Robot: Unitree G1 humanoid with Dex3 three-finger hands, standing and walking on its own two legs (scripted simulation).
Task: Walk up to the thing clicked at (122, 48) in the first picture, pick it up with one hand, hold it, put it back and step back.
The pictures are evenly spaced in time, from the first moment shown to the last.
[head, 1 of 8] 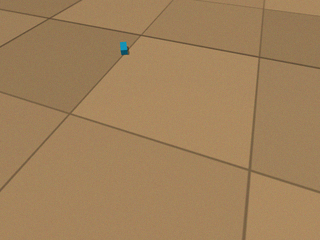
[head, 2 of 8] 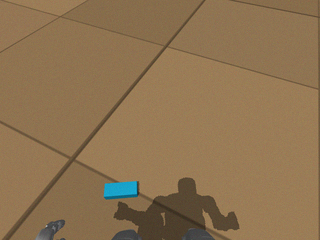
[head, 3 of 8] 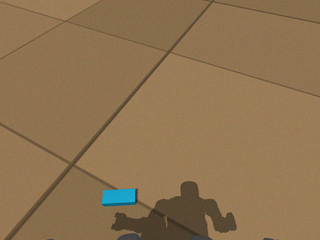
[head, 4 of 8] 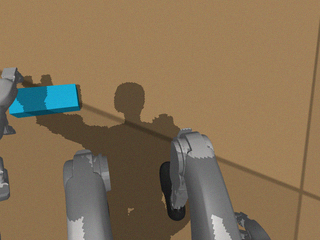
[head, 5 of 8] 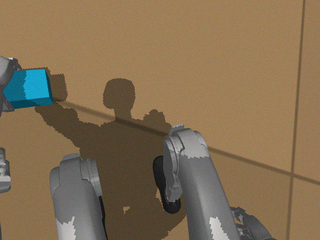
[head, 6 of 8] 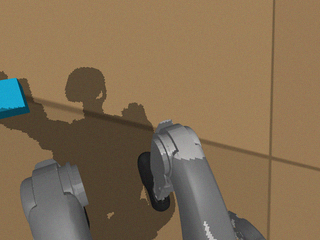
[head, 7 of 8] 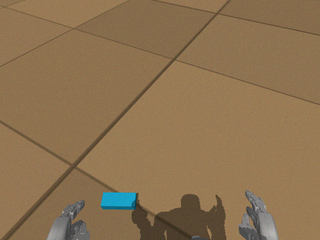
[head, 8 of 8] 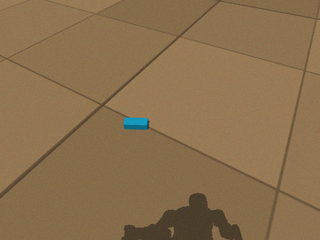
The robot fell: no
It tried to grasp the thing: yes
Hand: left
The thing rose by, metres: 0.68
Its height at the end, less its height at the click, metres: +0.00
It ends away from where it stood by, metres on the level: 0.01
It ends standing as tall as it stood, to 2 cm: yes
